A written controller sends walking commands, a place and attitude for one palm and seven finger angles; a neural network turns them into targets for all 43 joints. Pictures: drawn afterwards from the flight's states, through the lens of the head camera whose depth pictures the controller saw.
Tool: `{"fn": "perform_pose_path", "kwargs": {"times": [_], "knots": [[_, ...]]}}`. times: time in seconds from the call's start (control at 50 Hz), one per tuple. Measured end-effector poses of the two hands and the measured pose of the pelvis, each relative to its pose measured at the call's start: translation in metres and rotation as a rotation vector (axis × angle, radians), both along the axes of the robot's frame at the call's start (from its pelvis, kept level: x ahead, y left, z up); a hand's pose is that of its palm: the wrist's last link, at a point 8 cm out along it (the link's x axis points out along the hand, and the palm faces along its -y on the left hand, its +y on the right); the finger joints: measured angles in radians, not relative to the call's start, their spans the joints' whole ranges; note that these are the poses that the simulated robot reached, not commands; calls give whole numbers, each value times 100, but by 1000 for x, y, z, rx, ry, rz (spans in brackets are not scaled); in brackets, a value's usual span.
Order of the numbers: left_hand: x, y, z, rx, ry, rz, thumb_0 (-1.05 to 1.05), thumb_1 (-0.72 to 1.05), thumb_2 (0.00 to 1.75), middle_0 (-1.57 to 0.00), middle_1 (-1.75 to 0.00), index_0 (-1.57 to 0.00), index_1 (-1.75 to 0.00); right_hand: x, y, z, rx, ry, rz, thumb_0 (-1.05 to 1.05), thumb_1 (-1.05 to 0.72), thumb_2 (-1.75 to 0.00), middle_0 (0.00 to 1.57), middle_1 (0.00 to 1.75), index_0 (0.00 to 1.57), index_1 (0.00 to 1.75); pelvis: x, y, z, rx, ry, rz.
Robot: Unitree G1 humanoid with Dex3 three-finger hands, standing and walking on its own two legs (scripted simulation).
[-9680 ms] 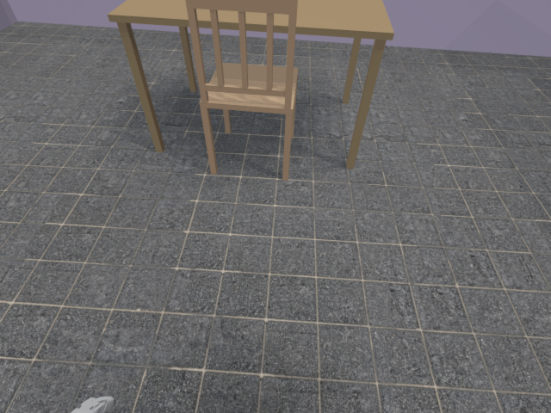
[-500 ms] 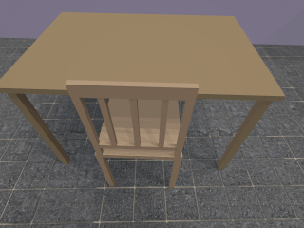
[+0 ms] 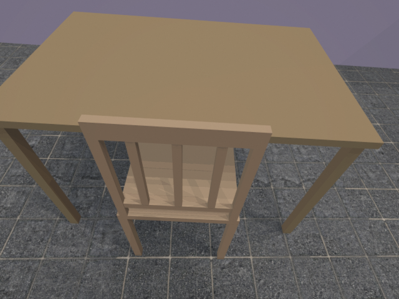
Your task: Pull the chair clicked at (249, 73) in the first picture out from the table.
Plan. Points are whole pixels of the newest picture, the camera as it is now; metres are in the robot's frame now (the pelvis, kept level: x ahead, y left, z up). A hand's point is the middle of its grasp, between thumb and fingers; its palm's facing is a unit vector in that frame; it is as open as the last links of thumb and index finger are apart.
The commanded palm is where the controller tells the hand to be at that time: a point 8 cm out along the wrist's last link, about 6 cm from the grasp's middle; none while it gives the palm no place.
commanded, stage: come to a stop and stand still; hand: left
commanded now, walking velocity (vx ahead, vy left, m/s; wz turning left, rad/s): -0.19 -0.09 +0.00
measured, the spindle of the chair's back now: (177, 177) +0.44 +0.09 -0.09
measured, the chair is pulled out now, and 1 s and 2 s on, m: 0.00 0.00 0.00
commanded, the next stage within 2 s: look again from close up in 0.82 s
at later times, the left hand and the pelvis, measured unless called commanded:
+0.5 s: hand out of the picture +0.05 +0.15 -0.16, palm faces +0.05 -0.97 -0.23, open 7.3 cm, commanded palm none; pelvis +0.01 -0.03 +0.01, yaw +2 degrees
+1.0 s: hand out of the picture -0.04 +0.14 -0.16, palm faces +0.03 -0.98 -0.21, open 7.4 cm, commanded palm none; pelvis -0.01 -0.03 +0.01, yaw +2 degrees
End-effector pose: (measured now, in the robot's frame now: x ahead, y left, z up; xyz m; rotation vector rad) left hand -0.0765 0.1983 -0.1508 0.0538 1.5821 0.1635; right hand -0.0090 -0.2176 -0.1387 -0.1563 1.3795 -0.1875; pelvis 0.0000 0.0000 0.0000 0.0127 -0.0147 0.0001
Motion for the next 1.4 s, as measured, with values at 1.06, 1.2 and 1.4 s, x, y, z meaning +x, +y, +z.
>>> {"fn": "perform_pose_path", "kwargs": {"times": [1.06, 1.2, 1.4], "knots": [[41, -4, 20, 96, -152, -73, 1, 91, 90, -20, -30, -20, -30, -10, -35, -5, 62, 34, 19, 1, -91, -90, 20, 30, 20, 30, -12, -33, 6, 5, 9, 36], [71, 6, 19, 110, -240, -85, 1, 91, 90, -20, -30, -20, -30, 19, -33, -6, 53, -54, 29, 1, -91, -90, 20, 30, 19, 30, -10, -25, 3, 1, 13, 37], [106, 17, 25, 123, -322, -90, 1, 92, 90, -20, -30, -20, -30, 32, -21, -5, 58, -70, 48, 1, -93, -90, 20, 30, 20, 30, -4, -16, 6, 1, 10, 43]]}}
